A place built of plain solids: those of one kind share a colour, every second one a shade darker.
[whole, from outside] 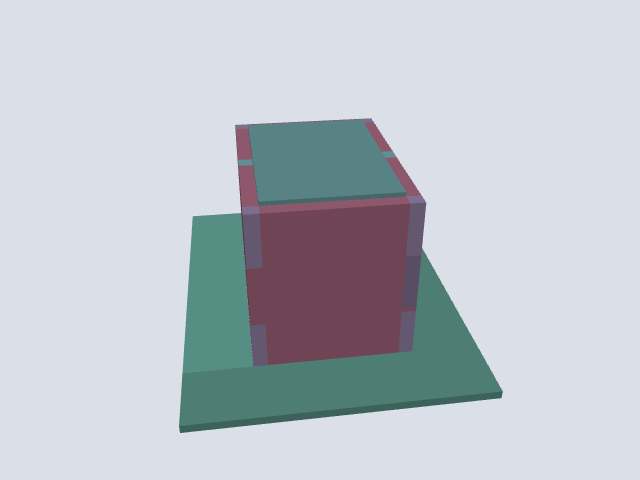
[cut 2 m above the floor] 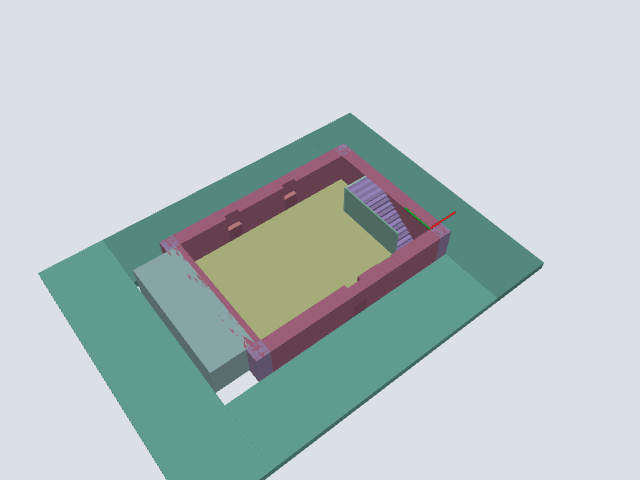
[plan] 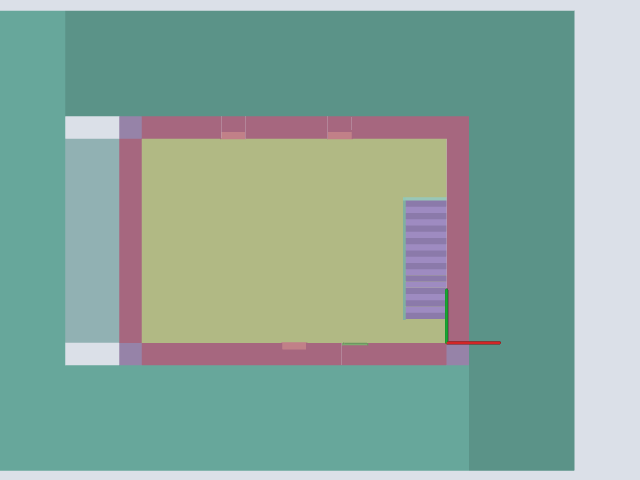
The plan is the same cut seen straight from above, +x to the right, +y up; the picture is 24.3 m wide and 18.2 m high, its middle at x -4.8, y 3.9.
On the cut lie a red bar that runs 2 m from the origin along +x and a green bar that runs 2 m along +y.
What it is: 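A watermill of three storeys over one footprint, every storey joined to the next by stairs rising through a hole in the floor above; posts, bins, sacks and machines on boarded floors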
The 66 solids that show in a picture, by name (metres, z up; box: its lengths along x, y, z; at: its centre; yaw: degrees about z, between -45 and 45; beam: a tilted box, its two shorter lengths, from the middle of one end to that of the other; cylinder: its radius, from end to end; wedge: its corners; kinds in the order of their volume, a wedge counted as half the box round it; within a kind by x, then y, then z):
{
 "wall_1": {"box": [0.85, 9.44, 3.35], "at": [-11.98, 3.87, 1.52]},
 "wall_2": {"box": [0.85, 9.44, 3.45], "at": [-11.98, 3.87, 8.11]},
 "wall_3": {"box": [3.87, 0.85, 3.35], "at": [-10.47, 8.16, 1.52]},
 "wall_4": {"box": [6.13, 0.85, 3.45], "at": [-9.35, 8.16, 8.11]},
 "wall_5": {"box": [6.18, 0.85, 3.35], "at": [-9.32, -0.42, 1.52]},
 "wall_6": {"box": [6.18, 0.85, 3.45], "at": [-9.32, -0.42, 8.11]},
 "wall_7": {"box": [0.9, 0.85, 1.1], "at": [-8.09, 8.16, 0.4]},
 "wall_8": {"box": [0.9, 0.6, 1.2], "at": [-8.09, 8.29, 1.55]},
 "wall_9": {"box": [3.14, 0.85, 3.35], "at": [-6.07, 8.16, 1.52]},
 "wall_10": {"box": [0.9, 0.6, 1.2], "at": [-5.78, -0.55, 1.55]},
 "wall_11": {"box": [0.9, 0.85, 1.1], "at": [-5.78, -0.42, 0.4]},
 "wall_12": {"box": [1.36, 0.85, 3.35], "at": [-4.65, -0.42, 1.52]},
 "wall_13": {"box": [0.9, 0.85, 1.1], "at": [-4.05, 8.16, 0.4]},
 "wall_14": {"box": [0.9, 0.6, 1.2], "at": [-4.05, 8.29, 1.55]},
 "wall_15": {"box": [1.0, 0.81, 2.45], "at": [-3.47, -0.45, 1.22]},
 "wall_16": {"box": [8.49, 0.85, 3.69], "at": [-3.4, 8.16, 4.79]},
 "wall_17": {"box": [6.18, 0.85, 3.69], "at": [-2.24, -0.42, 4.79]},
 "wall_18": {"box": [6.18, 0.85, 3.45], "at": [-2.24, -0.42, 8.11]},
 "wall_19": {"box": [6.13, 0.85, 3.45], "at": [-2.21, 8.16, 8.11]},
 "wall_20": {"box": [4.45, 0.85, 3.35], "at": [-1.38, 8.16, 1.52]},
 "wall_21": {"box": [3.82, 0.85, 3.35], "at": [-1.06, -0.42, 1.52]},
 "wall_22": {"box": [0.85, 9.44, 3.35], "at": [0.42, 3.87, 1.52]},
 "wall_23": {"box": [0.85, 9.44, 3.69], "at": [0.42, 3.87, 4.79]},
 "wall_24": {"box": [0.85, 9.44, 3.45], "at": [0.42, 3.87, 8.11]},
 "mass_wheelhouse_1": {"box": [2.6, 7.74, 6.69], "at": [-13.16, 3.87, 3.29]},
 "ground_garden_1": {"box": [4.0, 17.44, 0.5], "at": [-16.46, 3.87, -0.27]},
 "ground_garden_2": {"box": [15.31, 4.0, 0.5], "at": [-6.8, -2.85, -0.27]},
 "ground_garden_3": {"box": [15.31, 4.0, 0.5], "at": [-6.8, 10.59, -0.27]},
 "ground_garden_4": {"box": [4.0, 17.44, 0.5], "at": [2.85, 3.87, -0.27]},
 "floor_1": {"box": [11.56, 7.74, 0.55], "at": [-5.78, 3.87, -0.28]},
 "roof_1": {"box": [11.56, 7.74, 0.25], "at": [-5.78, 3.87, 9.96]},
 "corner_1": {"box": [0.85, 0.85, 3.25], "at": [-11.98, -0.42, 1.57]},
 "corner_2": {"box": [0.85, 0.85, 3.2], "at": [-11.98, -0.42, 8.24]},
 "corner_3": {"box": [0.85, 0.85, 3.25], "at": [-11.98, 8.16, 1.57]},
 "corner_4": {"box": [0.85, 0.85, 3.2], "at": [-11.98, 8.16, 8.24]},
 "corner_5": {"box": [0.85, 0.85, 3.25], "at": [0.42, -0.42, 1.57]},
 "corner_6": {"box": [0.85, 0.85, 3.2], "at": [0.42, -0.42, 8.24]},
 "corner_7": {"box": [0.85, 0.85, 3.25], "at": [0.42, 8.16, 1.57]},
 "corner_8": {"box": [0.85, 0.85, 3.44], "at": [0.42, 8.16, 4.92]},
 "corner_9": {"box": [0.85, 0.85, 3.2], "at": [0.42, 8.16, 8.24]},
 "step_mill_1": {"box": [1.55, 0.24, 0.21], "at": [-0.78, 1.02, 0.05]},
 "step_mill_2": {"box": [1.55, 0.24, 0.37], "at": [-0.78, 1.26, 0.13]},
 "step_mill_3": {"box": [1.55, 0.24, 0.53], "at": [-0.78, 1.49, 0.21]},
 "step_mill_4": {"box": [1.55, 0.24, 0.69], "at": [-0.78, 1.73, 0.29]},
 "step_mill_5": {"box": [1.55, 0.24, 0.85], "at": [-0.78, 1.97, 0.37]},
 "step_mill_6": {"box": [1.55, 0.24, 1.01], "at": [-0.78, 2.2, 0.45]},
 "step_mill_7": {"box": [1.55, 0.24, 1.17], "at": [-0.78, 2.44, 0.53]},
 "step_mill_8": {"box": [1.55, 0.24, 1.33], "at": [-0.78, 2.68, 0.61]},
 "step_mill_9": {"box": [1.55, 0.24, 1.49], "at": [-0.78, 2.91, 0.69]},
 "step_mill_10": {"box": [1.55, 0.24, 1.65], "at": [-0.78, 3.15, 0.77]},
 "step_mill_11": {"box": [1.55, 0.24, 1.81], "at": [-0.78, 3.39, 0.85]},
 "step_mill_12": {"box": [1.55, 0.24, 1.97], "at": [-0.78, 3.62, 0.93]},
 "step_mill_13": {"box": [1.55, 0.24, 2.13], "at": [-0.78, 3.86, 1.01]},
 "step_mill_14": {"box": [1.55, 0.24, 2.29], "at": [-0.78, 4.1, 1.09]},
 "step_mill_15": {"box": [1.55, 0.24, 2.45], "at": [-0.78, 4.33, 1.17]},
 "step_mill_16": {"box": [1.55, 0.24, 2.61], "at": [-0.78, 4.57, 1.25]},
 "step_mill_17": {"box": [1.55, 0.24, 2.77], "at": [-0.78, 4.81, 1.33]},
 "step_mill_18": {"box": [1.55, 0.24, 2.93], "at": [-0.78, 5.04, 1.41]},
 "step_mill_19": {"box": [1.55, 0.24, 3.09], "at": [-0.78, 5.28, 1.49]},
 "wall_mill_1": {"box": [0.1, 4.53, 5.65], "at": [-1.6, 3.13, 2.77]},
 "wall_head_1": {"box": [0.9, 0.85, 1.05], "at": [-5.78, -0.42, 9.31]},
 "wall_head_2": {"box": [1.0, 0.85, 0.75], "at": [-5.78, 8.16, 9.46]},
 "floor_mill_hda_1": {"box": [1.55, 0.12, 3.25], "at": [-0.78, 5.46, 1.57]},
 "stair_window_1": {"box": [0.9, 0.28, 0.035], "at": [-8.09, 7.86, 0.97]},
 "stair_window_2": {"box": [0.9, 0.28, 0.035], "at": [-5.78, -0.12, 0.97]},
 "stair_window_3": {"box": [0.9, 0.28, 0.035], "at": [-4.05, 7.86, 0.97]}
}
